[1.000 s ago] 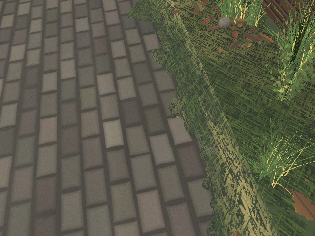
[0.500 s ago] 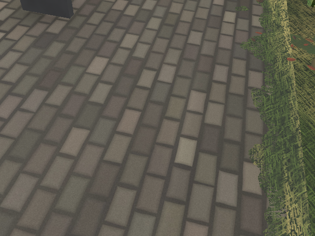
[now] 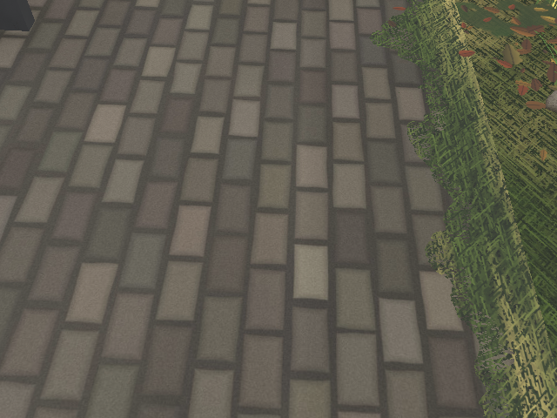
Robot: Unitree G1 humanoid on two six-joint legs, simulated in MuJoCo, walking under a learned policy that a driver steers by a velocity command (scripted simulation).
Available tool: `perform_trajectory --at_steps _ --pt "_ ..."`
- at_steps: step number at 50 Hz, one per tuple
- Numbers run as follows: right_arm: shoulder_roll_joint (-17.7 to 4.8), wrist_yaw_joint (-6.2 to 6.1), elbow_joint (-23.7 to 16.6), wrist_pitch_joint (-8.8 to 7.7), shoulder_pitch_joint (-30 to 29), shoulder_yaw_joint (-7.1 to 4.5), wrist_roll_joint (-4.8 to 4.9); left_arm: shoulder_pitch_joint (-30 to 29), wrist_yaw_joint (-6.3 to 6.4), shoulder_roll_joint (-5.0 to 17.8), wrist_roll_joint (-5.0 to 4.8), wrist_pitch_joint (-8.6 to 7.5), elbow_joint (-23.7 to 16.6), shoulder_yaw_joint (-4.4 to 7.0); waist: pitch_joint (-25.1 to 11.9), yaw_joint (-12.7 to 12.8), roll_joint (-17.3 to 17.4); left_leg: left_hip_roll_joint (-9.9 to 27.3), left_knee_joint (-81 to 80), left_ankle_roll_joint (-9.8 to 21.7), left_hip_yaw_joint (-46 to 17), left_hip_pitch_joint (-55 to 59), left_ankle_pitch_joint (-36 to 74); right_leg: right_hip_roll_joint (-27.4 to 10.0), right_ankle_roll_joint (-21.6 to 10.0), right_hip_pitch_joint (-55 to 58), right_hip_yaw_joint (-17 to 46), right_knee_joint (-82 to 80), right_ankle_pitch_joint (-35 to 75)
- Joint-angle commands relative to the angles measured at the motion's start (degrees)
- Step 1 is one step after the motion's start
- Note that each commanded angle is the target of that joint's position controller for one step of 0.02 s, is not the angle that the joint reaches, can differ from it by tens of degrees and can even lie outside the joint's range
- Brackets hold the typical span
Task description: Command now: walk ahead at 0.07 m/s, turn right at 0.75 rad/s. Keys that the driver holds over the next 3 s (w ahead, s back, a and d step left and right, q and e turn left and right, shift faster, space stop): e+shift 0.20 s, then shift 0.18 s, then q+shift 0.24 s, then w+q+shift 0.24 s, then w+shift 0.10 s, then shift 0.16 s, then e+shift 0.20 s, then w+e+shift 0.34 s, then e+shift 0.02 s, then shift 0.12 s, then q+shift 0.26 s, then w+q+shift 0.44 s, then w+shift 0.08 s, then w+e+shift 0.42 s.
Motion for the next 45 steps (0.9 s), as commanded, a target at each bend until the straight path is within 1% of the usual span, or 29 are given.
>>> perform_trajectory --at_steps 1,4,5,6,7,8,10,11,12,15,19,23,26,27,28,29,30,31,32,33,34,36,38,40,41,42,43,44,45 --pt "-9.1 -0.07 -2.8 0.19 0.8 -2.68 0.13 -1.3 -0.04 3.0 -0.06 -0.29 -5.9 0.67 -5.5 -1.3 7.5 17.9 1.7 4.2 -3.1 2.7 51.0 0.8 -2.4 3.6 -1.6 -4.2 -4.3" --pt "-10.4 0.76 -3.1 0.92 0.1 -3.38 1.00 3.5 1.55 4.2 -0.47 -0.73 -6.4 1.59 -9.2 1.1 6.0 18.1 16.0 2.1 -2.0 1.6 56.8 4.0 -6.1 11.7 -1.9 -9.9 -9.6" --pt "-11.5 1.34 -3.4 1.18 -1.1 -3.74 1.52 9.5 2.58 5.6 -0.14 -1.62 -5.7 2.20 -12.4 5.7 2.0 16.2 28.3 -0.9 -0.9 -4.0 51.3 3.5 -8.7 21.0 2.2 -18.0 -1.1" --pt "-8.2 2.05 -5.4 1.01 -0.1 -2.94 1.07 10.5 3.61 14.1 -0.04 -2.07 -6.0 4.21 -14.1 4.3 -9.3 8.4 43.6 -4.4 -1.3 -17.8 10.3 -8.5 -12.9 30.0 21.8 -21.0 25.4" --pt "-6.7 2.40 -9.6 1.81 -2.0 -2.51 -0.25 10.8 3.44 19.7 -2.38 -1.33 -6.4 6.19 -19.5 3.5 -13.7 -4.4 57.3 -8.2 -12.5 -31.7 -19.9 -17.6 -25.8 35.5 45.8 -25.6 33.9" --pt "-7.6 1.98 -8.6 1.89 -2.6 -2.18 -1.56 9.9 3.18 17.8 -3.54 -0.99 -7.2 6.08 -17.8 3.8 -3.1 0.5 56.0 -8.0 -20.4 -34.0 -18.6 -18.7 -24.9 34.2 41.1 -27.7 22.6" --pt "-8.6 1.33 -8.4 1.31 -5.4 -2.51 -0.49 1.4 3.62 11.5 -2.30 0.15 -8.2 4.04 -5.5 -0.1 1.8 2.8 46.6 -7.5 -20.4 -33.6 -8.2 -11.6 -18.4 21.9 31.1 -30.7 8.1" --pt "-9.2 1.02 -8.2 1.57 -4.4 -2.76 -1.12 -1.8 3.98 9.6 -2.46 0.17 -9.0 3.42 -4.9 -1.4 0.7 3.4 42.3 -7.6 -19.8 -31.0 -4.9 -8.8 -15.8 19.4 27.2 -30.2 9.8" --pt "-8.5 1.01 -6.9 2.25 -2.1 -2.58 -1.66 -3.3 3.97 8.7 -1.90 -0.08 -9.6 3.04 -6.7 -2.0 -0.2 2.6 41.0 -7.8 -18.8 -27.8 -3.2 -6.7 -14.6 18.3 23.8 -28.9 15.3" --pt "-6.4 1.42 -6.0 3.30 0.6 -1.96 -0.57 -0.5 3.16 10.3 -1.16 -1.30 -8.5 3.26 -11.0 -1.5 -0.7 1.4 34.8 -7.9 -17.7 -23.9 -3.4 -5.7 -13.5 19.3 21.2 -27.1 23.9" --pt "-6.6 1.39 -6.8 3.61 -1.6 -1.91 -0.46 -0.3 2.88 10.6 -0.56 -0.92 -8.4 3.03 -10.7 0.6 -4.9 1.2 27.3 -6.9 -17.7 -22.0 -1.0 -5.3 -12.5 17.7 23.0 -28.8 7.6" --pt "-5.5 1.82 -5.1 3.21 -0.1 -1.38 -0.09 -2.5 2.95 6.2 0.33 -1.16 -7.7 0.69 -10.6 0.9 -5.9 1.3 17.1 -5.0 -16.3 -13.8 -0.7 -6.8 -11.2 15.6 21.6 -29.5 0.9" --pt "-7.0 2.31 -5.1 2.31 1.3 -1.79 -0.14 -3.5 4.27 9.5 -0.41 -1.15 -6.7 1.14 -7.9 -1.4 -3.9 -1.0 3.6 -2.7 -15.5 -8.3 4.7 -7.1 -8.3 14.3 19.7 -24.0 3.3" --pt "-8.6 2.49 -5.8 1.65 1.0 -1.96 -0.73 -2.5 4.78 9.5 -0.52 -1.18 -6.6 1.24 -6.7 -1.1 -0.4 1.5 -1.9 -1.5 -21.3 -8.6 7.7 -5.5 -6.0 14.3 18.1 -19.6 3.3" --pt "-13.9 2.60 -6.9 0.86 0.9 -2.98 -1.26 -1.6 4.94 7.4 -0.99 -1.04 -8.0 0.80 -7.4 0.8 9.7 12.0 -7.9 1.8 -38.1 -9.2 13.9 1.4 -2.8 11.4 12.1 -9.7 -3.7" --pt "-17.9 3.19 -5.8 1.00 2.1 -4.69 -0.35 -3.9 5.28 7.1 -0.81 -0.71 -9.3 0.70 -3.2 0.0 17.4 18.1 -10.0 8.5 -48.4 -12.9 22.8 8.2 -0.6 6.9 6.9 -5.4 -16.8" --pt "-16.2 3.56 -5.3 1.05 5.4 -4.74 -0.43 -4.9 5.22 8.5 -0.38 -0.67 -9.5 0.99 -3.7 -1.8 14.7 18.4 -10.8 11.3 -50.8 -10.1 23.9 7.7 -0.2 3.6 9.7 4.4 -22.6" --pt "-14.9 3.43 -4.8 1.19 5.4 -4.75 -0.11 -5.3 4.84 7.9 -0.55 -0.81 -9.2 0.97 -4.2 -1.4 10.3 15.8 -9.3 11.1 -46.8 -9.1 23.1 6.9 0.0 2.1 11.2 9.0 -20.8" --pt "-13.8 3.30 -4.8 1.62 4.5 -4.93 -0.14 -4.6 4.20 7.5 -0.21 -1.23 -8.9 0.84 -6.7 -0.5 7.5 11.2 -9.8 8.8 -43.4 -7.7 6.0 5.2 0.1 2.1 11.8 8.5 -17.4" --pt "-13.2 3.28 -4.9 1.93 4.1 -5.07 -0.10 -5.6 3.28 7.7 0.36 -1.67 -9.5 0.83 -7.3 -1.0 9.1 9.0 -12.0 8.0 -43.7 -7.0 -9.4 4.6 0.4 1.1 11.3 7.5 -15.3" --pt "-12.9 3.49 -5.1 2.11 3.8 -5.24 -0.16 -6.4 2.55 7.4 0.53 -2.12 -9.7 0.68 -7.4 -1.6 11.3 7.5 -14.0 7.8 -44.3 -6.4 -16.0 4.9 1.1 0.7 10.0 6.2 -14.6" --pt "-12.8 4.03 -5.1 2.08 5.3 -5.74 -0.09 -9.4 1.87 6.7 -0.15 -3.13 -10.6 0.33 -6.7 -3.2 10.6 6.8 -14.9 8.4 -45.6 -6.1 -16.2 5.5 2.5 1.1 9.1 1.5 -15.1" --pt "-13.6 4.13 -5.0 1.78 5.6 -6.41 0.16 -11.2 1.99 5.3 -0.60 -4.26 -11.4 -0.21 -6.8 -3.7 8.7 5.5 -12.9 8.1 -45.9 -6.7 -13.0 6.2 3.0 4.3 9.6 -6.0 -15.6" --pt "-14.0 4.35 -6.7 1.64 0.4 -6.86 0.24 -8.0 2.73 5.0 -1.52 -4.99 -10.8 -0.43 -7.3 -1.1 9.4 2.9 -10.8 6.5 -44.8 -13.3 -10.2 7.6 2.3 14.3 9.2 -16.1 -16.1" --pt "-13.6 4.45 -7.9 1.70 -2.9 -6.93 0.07 -3.7 3.60 5.4 -2.19 -5.19 -9.7 -0.22 -7.2 1.6 8.9 1.1 -9.1 4.7 -43.8 -17.9 -8.9 7.9 1.7 21.8 8.2 -23.6 -11.9" --pt "-12.6 4.25 -8.9 1.64 -6.1 -6.91 0.00 3.1 4.85 7.0 -2.26 -5.44 -7.7 0.33 -7.0 5.4 7.0 -2.4 -4.8 1.2 -40.6 -26.4 -9.1 6.6 0.6 33.9 6.9 -31.7 -5.5" --pt "-9.6 3.98 -10.1 1.03 -7.0 -6.33 0.57 10.0 6.08 12.3 -1.49 -5.86 -6.1 1.62 -8.9 7.5 1.9 -7.5 5.1 -3.7 -33.3 -40.6 -10.7 -1.7 -1.0 50.1 12.2 -33.3 -9.6" --pt "-2.7 3.73 -11.4 0.25 -3.5 -4.01 1.18 8.1 6.51 16.7 -0.23 -6.17 -7.8 2.21 -12.0 5.4 -11.5 -9.6 24.6 -2.5 -26.7 -47.7 -13.4 -20.9 -4.5 50.5 35.9 -36.2 -29.2" --pt "-5.9 4.02 -13.3 -0.34 -6.2 -3.71 0.05 2.8 6.52 17.8 1.48 -6.32 -8.4 2.92 -8.3 3.0 -6.9 -2.7 32.4 -2.1 -25.6 -52.0 -4.0 -26.1 -9.8 39.6 46.1 -38.2 -37.3"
